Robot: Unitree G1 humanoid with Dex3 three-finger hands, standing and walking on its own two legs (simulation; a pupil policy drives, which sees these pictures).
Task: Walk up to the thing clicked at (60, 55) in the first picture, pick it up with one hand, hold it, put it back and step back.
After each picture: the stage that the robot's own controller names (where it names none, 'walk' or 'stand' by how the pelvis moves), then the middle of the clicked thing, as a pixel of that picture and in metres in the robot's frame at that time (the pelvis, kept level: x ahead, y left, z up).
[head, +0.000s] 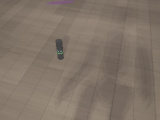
stand; (59, 49) +1.28 +0.23 -0.65
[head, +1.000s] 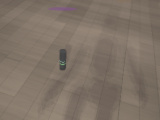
walk; (62, 60) +1.16 +0.10 -0.64
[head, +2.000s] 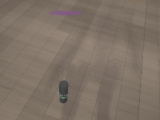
walk; (63, 92) +0.68 +0.09 -0.64
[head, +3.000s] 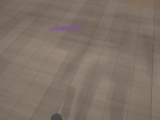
stand; out of the picture +0.45 +0.19 -0.63
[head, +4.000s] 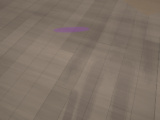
stand; out of the picture +0.41 +0.15 -0.65
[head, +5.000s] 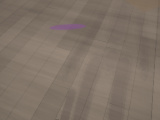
stand; out of the picture +0.40 +0.16 -0.66
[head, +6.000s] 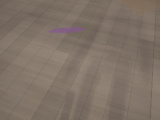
stand; out of the picture +0.41 +0.17 -0.66
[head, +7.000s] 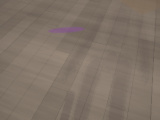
stand; out of the picture +0.40 +0.17 -0.66
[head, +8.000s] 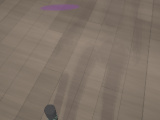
go down; (51, 115) +0.42 +0.17 -0.63
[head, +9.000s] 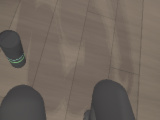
go down; (14, 52) +0.47 +0.22 -0.23
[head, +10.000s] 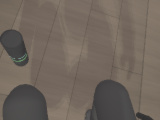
close in; (17, 51) +0.47 +0.22 -0.24
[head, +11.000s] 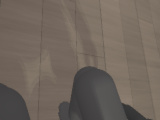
close; out of the picture +0.45 +0.27 -0.16
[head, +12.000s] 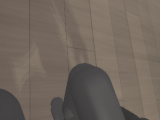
close; out of the picture +0.45 +0.28 -0.16
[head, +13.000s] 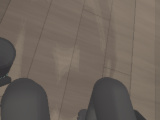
lift; out of the picture +0.35 +0.25 -0.09
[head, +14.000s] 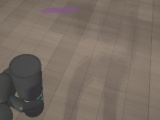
lift; (30, 91) +0.31 +0.16 +0.06
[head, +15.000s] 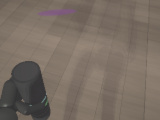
hold; (35, 96) +0.30 +0.15 +0.02
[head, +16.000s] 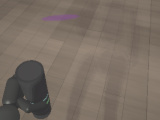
crouch; (37, 94) +0.31 +0.15 +0.03
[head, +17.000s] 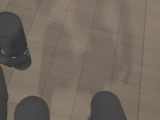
crouch; (15, 47) +0.45 +0.18 -0.04
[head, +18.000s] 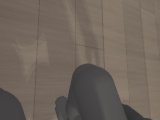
lower; out of the picture +0.43 +0.28 -0.17
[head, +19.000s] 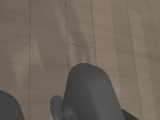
lower; out of the picture +0.45 +0.28 -0.17
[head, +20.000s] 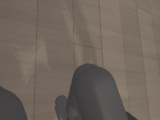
lower; out of the picture +0.44 +0.28 -0.16
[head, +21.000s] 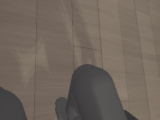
lower; out of the picture +0.44 +0.28 -0.16
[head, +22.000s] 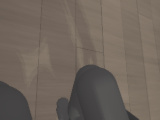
loosen; out of the picture +0.43 +0.26 -0.16
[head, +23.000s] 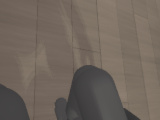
withdraw; out of the picture +0.44 +0.27 -0.17
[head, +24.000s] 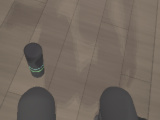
walk; (35, 62) +0.46 +0.20 -0.27
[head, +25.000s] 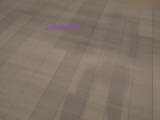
stand; out of the picture +0.37 +0.16 -0.59
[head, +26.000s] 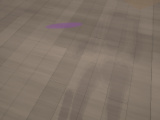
stand; out of the picture +0.40 +0.17 -0.60
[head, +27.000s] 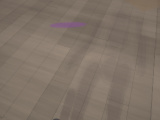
stand; out of the picture +0.40 +0.16 -0.62
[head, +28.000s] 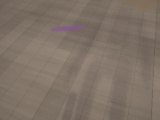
walk; out of the picture +0.40 +0.16 -0.65
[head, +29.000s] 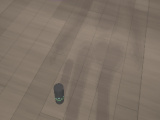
walk; (59, 94) +0.55 +0.12 -0.64
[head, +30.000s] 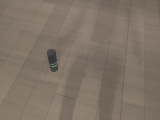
walk; (52, 61) +0.84 +0.24 -0.62
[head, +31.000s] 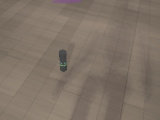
stand; (63, 61) +1.04 +0.16 -0.64
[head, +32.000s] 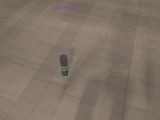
stand; (64, 65) +1.05 +0.17 -0.66
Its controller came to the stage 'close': yes
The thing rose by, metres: 0.69
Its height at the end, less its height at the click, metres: +0.00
